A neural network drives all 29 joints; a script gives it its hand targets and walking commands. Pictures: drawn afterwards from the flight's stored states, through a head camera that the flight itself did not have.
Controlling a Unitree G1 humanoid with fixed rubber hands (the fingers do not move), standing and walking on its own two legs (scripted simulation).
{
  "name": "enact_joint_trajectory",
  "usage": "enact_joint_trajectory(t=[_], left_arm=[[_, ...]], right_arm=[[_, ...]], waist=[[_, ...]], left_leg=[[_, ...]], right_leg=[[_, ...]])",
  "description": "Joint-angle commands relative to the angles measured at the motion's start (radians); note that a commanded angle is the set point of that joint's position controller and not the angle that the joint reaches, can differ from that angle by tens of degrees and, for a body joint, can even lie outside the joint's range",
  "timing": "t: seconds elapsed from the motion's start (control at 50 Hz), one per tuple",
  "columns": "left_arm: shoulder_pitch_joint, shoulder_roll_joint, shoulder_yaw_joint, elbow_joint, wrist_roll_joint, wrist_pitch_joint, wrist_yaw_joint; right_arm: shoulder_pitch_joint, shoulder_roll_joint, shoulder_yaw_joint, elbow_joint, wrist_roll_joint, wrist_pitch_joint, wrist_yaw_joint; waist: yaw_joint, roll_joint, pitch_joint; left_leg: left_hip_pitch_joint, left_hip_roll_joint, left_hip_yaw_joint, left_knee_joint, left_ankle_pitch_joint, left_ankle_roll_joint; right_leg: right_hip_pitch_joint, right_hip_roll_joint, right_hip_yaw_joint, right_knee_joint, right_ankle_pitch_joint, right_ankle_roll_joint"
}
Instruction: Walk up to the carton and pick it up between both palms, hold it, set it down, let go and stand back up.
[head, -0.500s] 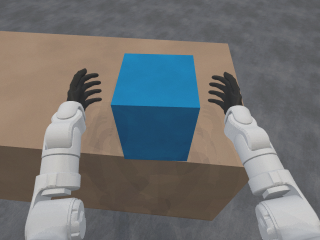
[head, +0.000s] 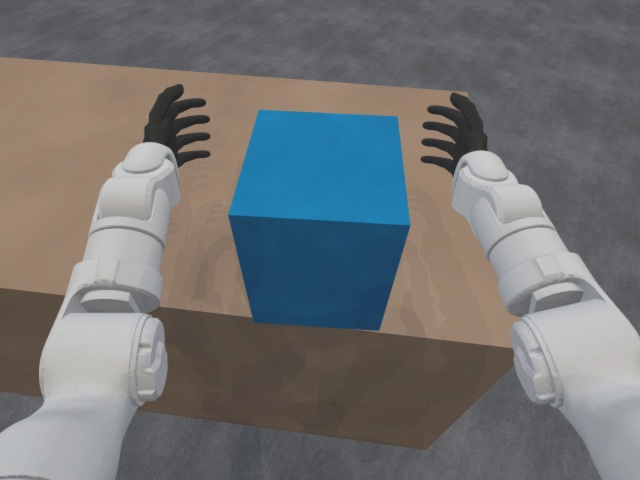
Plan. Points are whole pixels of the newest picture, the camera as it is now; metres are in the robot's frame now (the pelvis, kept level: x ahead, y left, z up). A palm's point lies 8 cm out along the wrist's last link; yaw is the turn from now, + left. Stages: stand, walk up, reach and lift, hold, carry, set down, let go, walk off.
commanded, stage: reach and lift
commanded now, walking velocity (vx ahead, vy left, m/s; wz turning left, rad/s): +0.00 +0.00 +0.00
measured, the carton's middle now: (321, 225) +0.46 +0.03 +0.03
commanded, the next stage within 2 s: none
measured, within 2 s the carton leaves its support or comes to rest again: neither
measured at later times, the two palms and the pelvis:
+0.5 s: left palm (178, 186) +0.43 +0.21 +0.13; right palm (450, 186) +0.43 -0.13 +0.14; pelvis -0.01 +0.00 +0.00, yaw +1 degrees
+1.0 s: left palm (203, 216) +0.43 +0.19 +0.08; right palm (434, 214) +0.43 -0.12 +0.10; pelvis -0.01 +0.00 -0.01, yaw +1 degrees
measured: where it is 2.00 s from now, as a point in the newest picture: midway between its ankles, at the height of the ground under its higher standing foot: outside the picture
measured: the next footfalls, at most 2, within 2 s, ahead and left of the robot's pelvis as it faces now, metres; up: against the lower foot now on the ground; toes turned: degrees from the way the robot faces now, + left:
none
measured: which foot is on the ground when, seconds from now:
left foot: down 0.00-1.00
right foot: down 0.00-1.00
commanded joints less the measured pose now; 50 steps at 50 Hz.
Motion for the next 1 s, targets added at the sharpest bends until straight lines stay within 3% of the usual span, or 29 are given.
enact_joint_trajectory(t=[0.0,0.02,0.08,0.14,0.2,0.22,0.24,0.32,0.38,0.42,0.46,0.5,0.6,0.74,0.82,0.88,0.9,0.94,0.98], left_arm=[[-0.441,0.138,0.020,-0.090,0.013,-0.073,0.004],[-0.455,0.131,0.011,-0.102,0.006,-0.083,0.004],[-0.504,0.108,-0.024,-0.037,-0.008,-0.107,0.008],[-0.507,0.096,-0.038,0.056,-0.023,-0.153,0.019],[-0.536,0.112,-0.058,0.132,-0.040,-0.211,0.033],[-0.539,0.106,-0.063,0.160,-0.036,-0.225,0.038],[-0.534,0.103,-0.070,0.168,-0.052,-0.238,0.039],[-0.514,0.091,-0.076,0.250,-0.029,-0.277,0.037],[-0.502,0.083,-0.062,0.235,-0.029,-0.327,0.028],[-0.509,0.072,-0.052,0.225,-0.013,-0.359,0.035],[-0.518,0.078,-0.058,0.228,-0.027,-0.394,0.041],[-0.529,0.074,-0.059,0.275,-0.022,-0.424,0.040],[-0.509,0.048,-0.080,0.328,-0.031,-0.492,0.033],[-0.479,0.023,-0.058,0.411,-0.012,-0.571,0.025],[-0.463,0.003,-0.020,0.391,0.036,-0.611,0.021],[-0.440,-0.016,0.021,0.401,0.085,-0.619,0.016],[-0.442,-0.025,0.039,0.390,0.099,-0.626,0.017],[-0.444,-0.041,0.051,0.353,0.137,-0.629,0.021],[-0.461,-0.062,0.071,0.302,0.155,-0.630,0.028]], right_arm=[[-0.490,-0.107,-0.033,-0.131,-0.008,-0.052,-0.005],[-0.488,-0.110,-0.052,-0.119,-0.018,-0.056,-0.008],[-0.484,-0.105,-0.057,0.016,-0.007,-0.055,-0.005],[-0.495,-0.100,-0.052,0.051,-0.024,-0.080,0.002],[-0.542,-0.094,-0.064,0.060,-0.035,-0.101,0.000],[-0.555,-0.088,-0.069,0.052,-0.040,-0.109,0.001],[-0.551,-0.080,-0.063,0.050,-0.035,-0.118,0.000],[-0.488,-0.067,-0.085,0.158,-0.053,-0.132,0.000],[-0.478,-0.050,-0.120,0.099,-0.101,-0.169,-0.002],[-0.490,-0.028,-0.125,0.079,-0.109,-0.195,0.005],[-0.475,-0.041,-0.133,0.108,-0.115,-0.213,0.016],[-0.477,-0.030,-0.127,0.115,-0.132,-0.224,0.024],[-0.473,-0.001,-0.159,0.111,-0.176,-0.274,0.040],[-0.430,0.035,-0.168,0.142,-0.211,-0.340,0.048],[-0.385,0.059,-0.211,0.172,-0.246,-0.375,0.045],[-0.373,0.092,-0.223,0.183,-0.266,-0.391,0.053],[-0.380,0.097,-0.229,0.154,-0.281,-0.405,0.055],[-0.341,0.115,-0.258,0.177,-0.311,-0.417,0.058],[-0.360,0.130,-0.280,0.140,-0.338,-0.427,0.064]], waist=[[0.004,0.032,-0.551],[0.003,0.073,-0.571],[-0.021,0.115,-0.537],[-0.016,0.051,-0.479],[-0.005,0.049,-0.521],[-0.002,0.078,-0.527],[-0.012,0.055,-0.552],[-0.025,0.094,-0.507],[-0.029,0.087,-0.549],[-0.006,0.097,-0.590],[-0.010,0.091,-0.622],[-0.017,0.064,-0.602],[-0.013,0.074,-0.633],[-0.014,0.041,-0.640],[-0.022,0.057,-0.666],[-0.013,0.076,-0.620],[-0.003,0.057,-0.625],[-0.016,0.086,-0.624],[-0.009,0.071,-0.660]], left_leg=[[0.109,-0.057,0.016,0.038,0.464,-0.036],[0.120,-0.058,0.015,0.049,0.490,-0.047],[0.182,-0.039,0.002,0.063,0.502,-0.074],[0.146,-0.038,0.003,0.056,0.402,-0.058],[0.119,-0.035,-0.003,0.060,0.411,-0.055],[0.103,-0.037,-0.007,0.066,0.405,-0.057],[0.112,-0.036,-0.001,0.073,0.410,-0.054],[0.092,-0.031,-0.004,0.068,0.401,-0.067],[0.072,-0.033,-0.006,0.073,0.429,-0.073],[0.054,-0.034,-0.002,0.082,0.449,-0.075],[0.053,-0.036,-0.001,0.082,0.425,-0.077],[-0.002,-0.032,0.006,0.087,0.377,-0.067],[-0.018,-0.036,0.005,0.093,0.365,-0.069],[-0.103,-0.042,0.021,0.116,0.370,-0.071],[-0.105,-0.041,0.025,0.117,0.414,-0.082],[-0.114,-0.051,0.030,0.098,0.391,-0.075],[-0.112,-0.051,0.027,0.100,0.393,-0.070],[-0.079,-0.048,0.038,0.096,0.426,-0.077],[-0.039,-0.054,0.041,0.099,0.427,-0.084]], right_leg=[[0.262,0.013,0.021,0.066,0.442,0.055],[0.241,0.011,0.030,0.068,0.447,0.050],[0.141,0.024,0.010,0.049,0.363,0.028],[0.074,0.028,0.000,0.026,0.238,0.033],[0.062,0.020,-0.007,0.034,0.225,0.031],[0.042,0.016,0.005,0.043,0.225,0.024],[0.053,0.018,0.008,0.048,0.243,0.028],[0.037,0.014,0.003,0.040,0.219,0.019],[0.052,0.003,0.015,0.058,0.265,0.021],[0.054,0.005,0.010,0.073,0.285,0.023],[0.051,0.005,0.008,0.076,0.254,0.017],[0.040,0.002,0.003,0.088,0.214,0.021],[0.001,-0.004,0.003,0.104,0.194,0.016],[0.030,-0.011,0.009,0.150,0.255,0.026],[0.092,-0.015,0.022,0.166,0.336,0.021],[0.068,-0.021,0.026,0.155,0.310,0.025],[0.084,-0.016,0.021,0.156,0.306,0.022],[0.093,-0.015,0.021,0.151,0.333,0.018],[0.074,-0.001,0.007,0.139,0.312,0.016]])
